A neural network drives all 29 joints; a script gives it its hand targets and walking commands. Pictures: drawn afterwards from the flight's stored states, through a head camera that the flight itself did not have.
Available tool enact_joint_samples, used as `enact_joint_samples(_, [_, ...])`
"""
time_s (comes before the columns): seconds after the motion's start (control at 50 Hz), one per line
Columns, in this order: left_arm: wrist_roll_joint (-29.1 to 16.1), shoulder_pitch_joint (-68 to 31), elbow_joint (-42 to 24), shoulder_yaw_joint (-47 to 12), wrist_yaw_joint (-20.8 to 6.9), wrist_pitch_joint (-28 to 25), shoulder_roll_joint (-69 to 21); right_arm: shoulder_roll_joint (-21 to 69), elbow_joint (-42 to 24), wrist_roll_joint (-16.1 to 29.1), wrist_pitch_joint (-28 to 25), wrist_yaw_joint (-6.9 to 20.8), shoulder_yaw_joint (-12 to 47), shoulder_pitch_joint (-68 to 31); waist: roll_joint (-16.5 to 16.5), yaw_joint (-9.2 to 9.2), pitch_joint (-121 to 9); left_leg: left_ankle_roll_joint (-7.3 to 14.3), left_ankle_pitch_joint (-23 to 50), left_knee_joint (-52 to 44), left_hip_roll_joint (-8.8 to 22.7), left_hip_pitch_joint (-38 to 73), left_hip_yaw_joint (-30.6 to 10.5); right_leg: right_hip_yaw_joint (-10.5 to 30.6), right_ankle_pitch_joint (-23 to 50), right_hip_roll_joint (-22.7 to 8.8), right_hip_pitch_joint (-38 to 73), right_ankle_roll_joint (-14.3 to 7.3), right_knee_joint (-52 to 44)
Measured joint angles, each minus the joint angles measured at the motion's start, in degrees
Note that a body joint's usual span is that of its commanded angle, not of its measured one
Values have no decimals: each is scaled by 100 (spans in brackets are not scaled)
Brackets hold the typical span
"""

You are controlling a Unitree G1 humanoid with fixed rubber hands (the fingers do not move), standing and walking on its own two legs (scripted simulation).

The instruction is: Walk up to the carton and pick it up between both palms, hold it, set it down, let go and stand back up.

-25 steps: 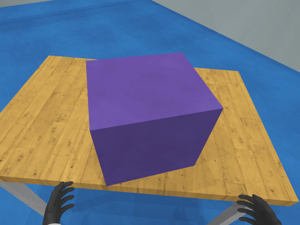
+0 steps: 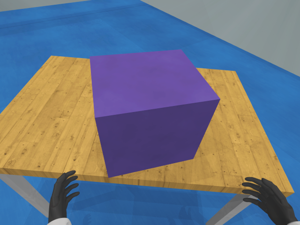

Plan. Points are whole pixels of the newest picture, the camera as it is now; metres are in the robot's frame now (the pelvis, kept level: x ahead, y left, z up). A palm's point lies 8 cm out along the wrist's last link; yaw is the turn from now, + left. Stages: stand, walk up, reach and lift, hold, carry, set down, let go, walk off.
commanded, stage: reach and lift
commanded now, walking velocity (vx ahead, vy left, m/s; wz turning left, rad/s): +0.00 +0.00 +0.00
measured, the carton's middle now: (145, 111) +0.43 +0.05 +0.06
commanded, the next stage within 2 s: none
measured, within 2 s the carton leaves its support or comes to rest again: neither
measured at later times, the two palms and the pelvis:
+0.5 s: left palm (58, 178) +0.19 +0.23 +0.06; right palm (273, 173) +0.27 -0.29 +0.05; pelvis -0.01 +0.01 +0.01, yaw -1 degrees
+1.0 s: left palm (58, 150) +0.23 +0.23 +0.11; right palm (264, 143) +0.33 -0.27 +0.09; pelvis +0.00 -0.01 +0.01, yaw +0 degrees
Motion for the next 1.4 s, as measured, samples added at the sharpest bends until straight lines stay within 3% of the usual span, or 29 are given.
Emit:
enact_joint_samples(0.18, [-260, -782, -169, -185, 232, 596, -11, -149, -149, 62, 566, 62, -244, -615, 62, 68, 41, 49, 102, -11, -26, -158, 115, 111, 103, -24, -226, 40, 59])
enact_joint_samples(0.4, [-189, -1329, -931, 71, 175, 1449, -26, -469, -473, 94, 1082, -83, -345, -1315, 149, 130, 335, 62, 321, -338, -5, -108, 127, 130, 405, 2, -112, 56, -413])
enact_joint_samples(0.7, [-453, -1511, -1636, 265, 16, 2057, 287, -513, -1251, 100, 1506, -317, -388, -1679, 343, 163, 471, 35, 439, -642, 10, -85, 33, 50, 572, 23, 10, 47, -865])
enact_joint_samples(1.1, [-695, -2754, -1652, 1020, -313, 3218, 612, -627, -1669, 82, 2654, -750, -305, -2674, 335, 90, 362, -83, 626, -904, 109, -110, -57, -31, 763, 129, 28, -62, -1184])
enact_joint_samples(1.4, [-924, -3993, -1338, 1312, -258, 4161, 754, -537, -1387, -44, 3650, -872, -210, -4001, 376, 271, 165, -64, 699, -821, 92, -446, -65, -41, 826, 110, -310, -52, -1085])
